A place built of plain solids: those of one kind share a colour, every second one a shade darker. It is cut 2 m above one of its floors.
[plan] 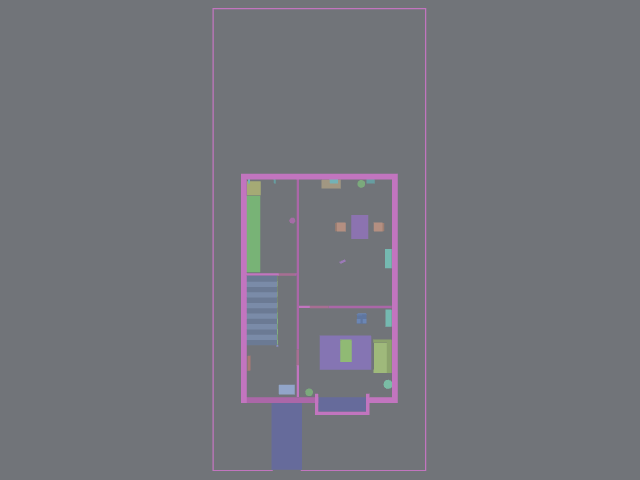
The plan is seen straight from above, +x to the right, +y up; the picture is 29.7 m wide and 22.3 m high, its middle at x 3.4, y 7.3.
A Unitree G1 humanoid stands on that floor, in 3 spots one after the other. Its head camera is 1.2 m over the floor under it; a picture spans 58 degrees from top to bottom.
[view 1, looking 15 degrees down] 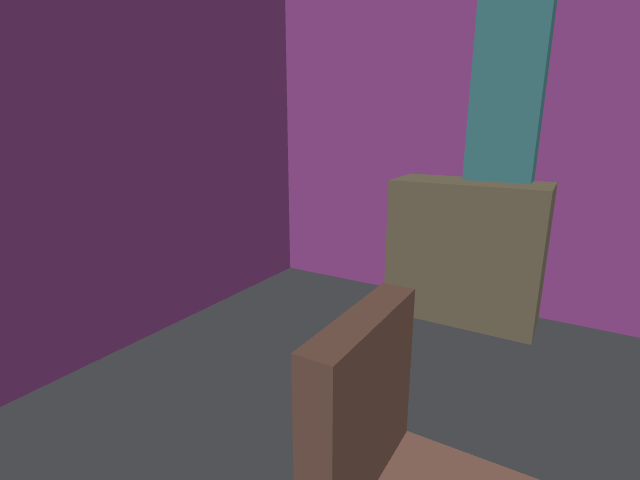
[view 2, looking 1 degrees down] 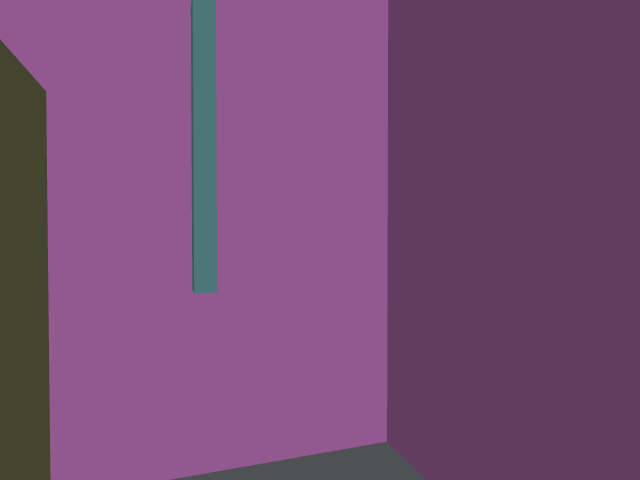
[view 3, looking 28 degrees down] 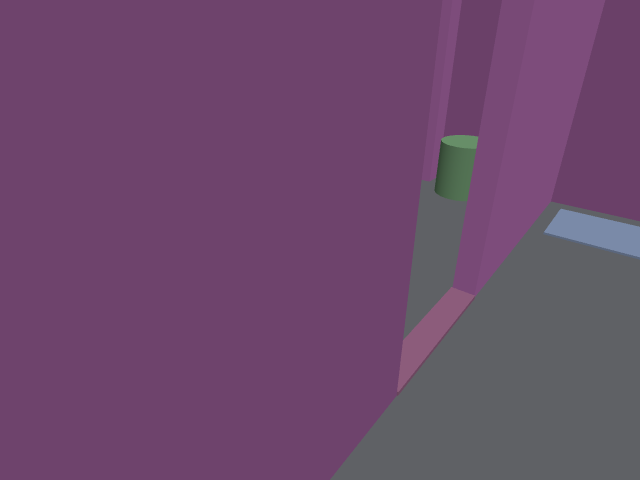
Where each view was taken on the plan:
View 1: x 4.47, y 7.19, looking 121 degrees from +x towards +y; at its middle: wall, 3.52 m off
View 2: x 1.15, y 7.90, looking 71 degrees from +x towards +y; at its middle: wall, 2.33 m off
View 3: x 1.86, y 3.24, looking -52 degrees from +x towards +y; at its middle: wall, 0.84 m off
